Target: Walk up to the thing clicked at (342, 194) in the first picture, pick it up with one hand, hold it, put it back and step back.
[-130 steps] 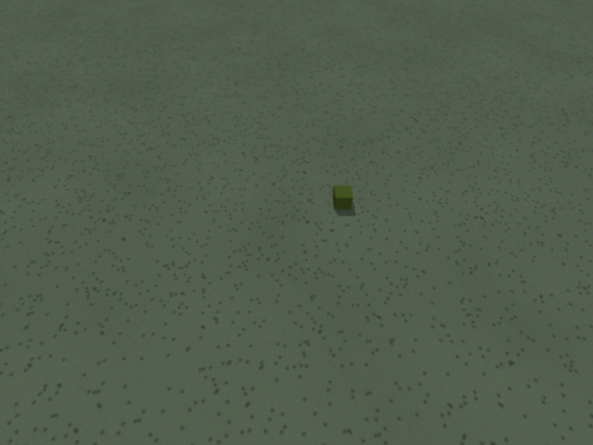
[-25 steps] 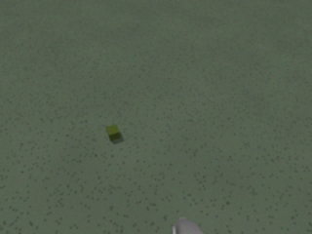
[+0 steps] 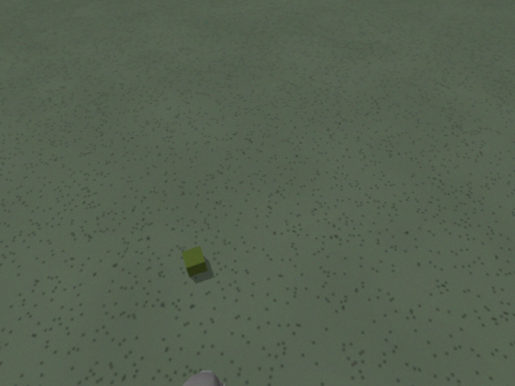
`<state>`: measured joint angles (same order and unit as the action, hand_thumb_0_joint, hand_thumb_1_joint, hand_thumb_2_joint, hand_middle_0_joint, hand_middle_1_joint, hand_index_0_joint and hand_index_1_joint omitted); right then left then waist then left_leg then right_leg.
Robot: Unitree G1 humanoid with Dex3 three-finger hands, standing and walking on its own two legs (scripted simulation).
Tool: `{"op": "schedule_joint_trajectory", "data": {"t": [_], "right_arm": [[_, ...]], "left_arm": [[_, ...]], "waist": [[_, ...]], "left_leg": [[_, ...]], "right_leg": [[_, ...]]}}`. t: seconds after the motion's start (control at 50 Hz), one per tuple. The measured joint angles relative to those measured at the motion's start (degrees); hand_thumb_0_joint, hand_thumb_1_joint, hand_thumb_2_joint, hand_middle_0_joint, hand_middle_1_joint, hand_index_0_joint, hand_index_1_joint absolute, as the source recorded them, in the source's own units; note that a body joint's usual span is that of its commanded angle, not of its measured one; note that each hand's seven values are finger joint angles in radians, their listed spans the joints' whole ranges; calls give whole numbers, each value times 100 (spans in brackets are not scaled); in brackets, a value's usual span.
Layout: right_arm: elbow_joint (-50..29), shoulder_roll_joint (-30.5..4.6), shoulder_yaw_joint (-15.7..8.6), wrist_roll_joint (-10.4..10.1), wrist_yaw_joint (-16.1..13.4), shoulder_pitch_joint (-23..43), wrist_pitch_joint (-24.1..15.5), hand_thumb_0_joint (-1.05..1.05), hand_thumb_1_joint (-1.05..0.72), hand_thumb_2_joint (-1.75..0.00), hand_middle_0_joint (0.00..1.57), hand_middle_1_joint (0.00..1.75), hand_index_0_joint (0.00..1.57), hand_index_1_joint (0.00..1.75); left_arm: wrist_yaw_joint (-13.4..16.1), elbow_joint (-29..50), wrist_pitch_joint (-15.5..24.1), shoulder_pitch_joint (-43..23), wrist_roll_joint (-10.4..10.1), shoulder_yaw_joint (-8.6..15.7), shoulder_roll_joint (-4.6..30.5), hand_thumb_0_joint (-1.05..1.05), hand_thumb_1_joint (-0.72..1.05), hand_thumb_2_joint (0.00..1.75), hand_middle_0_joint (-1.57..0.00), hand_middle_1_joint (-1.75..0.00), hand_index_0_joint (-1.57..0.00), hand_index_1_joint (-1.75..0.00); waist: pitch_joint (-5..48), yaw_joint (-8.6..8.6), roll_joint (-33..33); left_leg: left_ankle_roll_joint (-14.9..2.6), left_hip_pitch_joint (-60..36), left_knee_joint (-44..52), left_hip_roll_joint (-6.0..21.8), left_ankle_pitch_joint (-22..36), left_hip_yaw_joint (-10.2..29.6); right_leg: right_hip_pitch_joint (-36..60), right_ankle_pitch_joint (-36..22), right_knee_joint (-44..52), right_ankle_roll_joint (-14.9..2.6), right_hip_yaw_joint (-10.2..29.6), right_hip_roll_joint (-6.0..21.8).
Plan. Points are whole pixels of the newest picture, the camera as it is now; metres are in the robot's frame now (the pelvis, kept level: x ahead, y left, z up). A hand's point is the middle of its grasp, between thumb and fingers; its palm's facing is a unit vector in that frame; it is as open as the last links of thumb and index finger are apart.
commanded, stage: walk up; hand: left
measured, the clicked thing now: (194, 261) +0.69 +0.30 -0.73
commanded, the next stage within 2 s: stand in 1.88 s
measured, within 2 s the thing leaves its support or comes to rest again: neither
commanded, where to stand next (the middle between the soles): +0.32 +0.04 m, yaw +0 degrees
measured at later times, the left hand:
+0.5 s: hand (119, 321) +0.25 +0.28 -0.13, palm faces -0.03 -0.90 -0.44, open 7.4 cm
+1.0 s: hand (119, 309) +0.29 +0.30 -0.17, palm faces -0.01 -0.93 -0.36, open 7.4 cm
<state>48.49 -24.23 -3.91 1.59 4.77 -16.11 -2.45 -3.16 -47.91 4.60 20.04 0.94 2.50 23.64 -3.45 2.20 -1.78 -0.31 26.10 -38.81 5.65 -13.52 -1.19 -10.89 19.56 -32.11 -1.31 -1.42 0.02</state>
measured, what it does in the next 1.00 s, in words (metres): walks ahead: left foot, then right foot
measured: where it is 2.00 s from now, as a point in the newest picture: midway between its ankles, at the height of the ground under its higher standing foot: outside the picture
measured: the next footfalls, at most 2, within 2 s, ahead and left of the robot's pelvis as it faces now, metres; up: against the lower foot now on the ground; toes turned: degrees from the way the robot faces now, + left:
left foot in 0.04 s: +0.15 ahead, +0.15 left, +0.00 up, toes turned +4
right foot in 0.40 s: +0.27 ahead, -0.11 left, +0.00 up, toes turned -1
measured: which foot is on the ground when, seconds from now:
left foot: up 0.00-0.02, down 0.04-0.42, up 0.44-0.70, down 0.72-1.00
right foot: down 0.00-0.08, up 0.10-0.38, down 0.40-1.00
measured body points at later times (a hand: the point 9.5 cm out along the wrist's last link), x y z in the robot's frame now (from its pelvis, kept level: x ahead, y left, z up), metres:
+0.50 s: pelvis +0.17 +0.00 -0.01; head +0.19 -0.02 +0.44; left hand +0.25 +0.33 -0.10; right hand +0.21 -0.33 -0.14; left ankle +0.13 +0.14 -0.69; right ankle +0.24 -0.12 -0.73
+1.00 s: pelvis +0.22 +0.04 -0.01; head +0.24 +0.05 +0.44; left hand +0.29 +0.35 -0.14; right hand +0.34 -0.26 -0.13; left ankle +0.26 +0.16 -0.73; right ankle +0.23 -0.11 -0.73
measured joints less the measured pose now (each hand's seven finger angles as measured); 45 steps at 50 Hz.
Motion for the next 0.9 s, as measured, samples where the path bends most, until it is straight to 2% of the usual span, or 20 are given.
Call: {"op": "schedule_joint_trajectory", "data": {"t": [0.06,0.08,0.14,0.18,0.22,0.32,0.4,0.42,0.44,0.48,0.54,0.58,0.66,0.72,0.74,0.76,0.82,0.84,0.86,0.9], "right_arm": [[2,-18,-49,23,-14,-19,-99,0,-91,-90,20,30,20,30],[-9,6,-59,41,-40,12,-144,0,-91,-90,20,30,20,30],[-135,66,-33,-40,-93,11,-236,0,-91,-90,20,30,20,30],[-170,147,33,-77,-132,-53,-240,0,-91,-90,20,30,20,30],[-164,178,91,-92,-152,-141,-227,0,-91,-90,20,30,20,30],[-155,97,125,-69,-143,-348,-153,0,-91,-90,20,30,21,30],[-148,-23,108,-91,-124,-489,-6,0,-90,-90,20,30,21,30],[-139,-55,100,-100,-135,-514,33,0,-90,-90,20,30,21,30],[-85,-65,94,-108,-177,-480,95,0,-90,-90,20,30,21,30],[31,-46,101,-111,-265,-332,234,0,-91,-90,20,30,20,30],[78,-69,89,-143,-322,-132,268,1,-91,-90,20,30,20,29],[73,-55,80,-133,-320,-16,252,0,-91,-90,20,30,20,29],[127,28,78,-116,-312,203,281,0,-91,-90,20,30,20,29],[211,56,75,-107,-317,323,260,0,-91,-90,20,30,20,30],[264,92,65,-83,-336,383,247,0,-91,-90,20,30,20,30],[305,120,77,-71,-345,437,246,0,-91,-90,20,30,20,30],[402,197,157,-90,-341,574,245,0,-91,-90,20,30,20,30],[433,230,191,-94,-346,616,250,0,-91,-90,20,30,20,30],[472,246,220,-108,-351,671,258,0,-91,-90,20,30,20,30],[575,273,260,-149,-367,800,284,0,-91,-90,20,30,20,30]], "left_arm": [[18,-76,-55,143,15,13,127,1,90,90,-20,-30,-21,-30],[41,-134,-85,147,5,28,157,1,90,90,-20,-30,-21,-30],[120,-328,-182,38,-15,-8,160,1,90,90,-20,-30,-21,-30],[120,-361,-173,-52,-44,-16,207,1,90,90,-20,-30,-21,-30],[88,-335,-137,-128,-60,-5,226,1,90,90,-20,-30,-21,-30],[-20,-247,-123,-318,-46,43,155,1,90,90,-20,-30,-21,-30],[-19,-189,-8,-366,-20,78,121,1,90,90,-20,-30,-21,-30],[9,-170,47,-372,-3,104,111,1,90,90,-20,-30,-21,-30],[67,-155,88,-395,17,113,79,1,90,90,-20,-30,-21,-30],[142,-119,90,-442,1,57,15,1,90,90,-20,-30,-21,-30],[211,-69,71,-481,-22,-59,-114,1,90,90,-20,-30,-21,-30],[245,-48,57,-475,-8,-107,-137,1,90,90,-20,-30,-21,-30],[304,-81,-20,-520,36,-139,-78,1,90,90,-20,-30,-21,-30],[330,-160,-139,-632,-12,-167,0,1,90,90,-20,-30,-21,-30],[344,-212,-192,-708,-33,-164,28,1,90,90,-20,-30,-21,-30],[364,-265,-254,-783,-69,-161,33,1,90,90,-20,-30,-21,-30],[393,-472,-360,-950,-109,-161,35,1,90,90,-20,-30,-21,-30],[393,-540,-360,-985,-116,-154,43,1,90,90,-20,-30,-21,-30],[397,-613,-340,-1018,-118,-152,31,1,90,90,-20,-30,-21,-30],[389,-756,-295,-1063,-95,-167,-26,1,90,90,-20,-30,-21,-30]], "waist": [[80,-17,181],[54,-19,315],[-27,-131,364],[-80,-186,440],[-104,-213,475],[-156,-328,358],[-112,-391,163],[-107,-378,64],[-119,-353,-31],[-154,-271,-86],[-228,-187,-222],[-257,-147,-249],[-290,-88,-159],[-283,-99,-41],[-307,-112,67],[-325,-101,142],[-299,-141,197],[-275,-146,229],[-273,-146,226],[-274,-147,179]], "left_leg": [[-12,-365,395,-186,228,-137],[16,-397,268,-274,153,-238],[-17,-567,129,-271,-152,-294],[-24,-819,355,-282,-164,-313],[-25,-1048,578,-288,-166,-332],[-2,-1438,764,-273,-372,-323],[71,-1502,267,-177,-908,-249],[-27,-1409,-107,-101,-1129,-179],[-82,-1231,-635,-106,-1305,-3],[-109,-810,-1657,-333,-1574,232],[-110,-280,-2258,-463,-1461,320],[-71,-75,-2061,-423,-1307,293],[-29,-75,-1035,-293,-977,163],[-38,-368,-219,-311,-327,71],[34,-373,-243,-384,-315,33],[61,-349,-341,-418,-387,-7],[42,-290,-526,-380,-545,31],[47,-286,-538,-373,-563,39],[59,-293,-555,-351,-579,57],[84,-346,-526,-304,-580,105]], "right_leg": [[1,531,-523,93,40,171],[-132,615,-943,30,132,282],[-820,794,-2550,-88,337,109],[-1194,622,-2921,-111,309,112],[-1448,440,-2693,-76,194,236],[-1616,-3,-1388,27,7,444],[-1205,-616,-341,23,-97,310],[-1136,-890,-317,41,-137,227],[-1153,-802,-502,57,-185,173],[-1133,-565,-689,44,-173,187],[-936,-524,-508,53,-177,218],[-851,-523,-408,76,-168,241],[-867,-361,-548,150,-131,320],[-1037,-63,-1007,253,-100,422],[-1099,44,-1185,280,-56,508],[-1142,103,-1296,222,11,533],[-1094,740,-1476,62,145,325],[-1012,677,-1365,35,144,275],[-935,281,-1188,77,146,231],[-802,81,-989,272,106,187]]}}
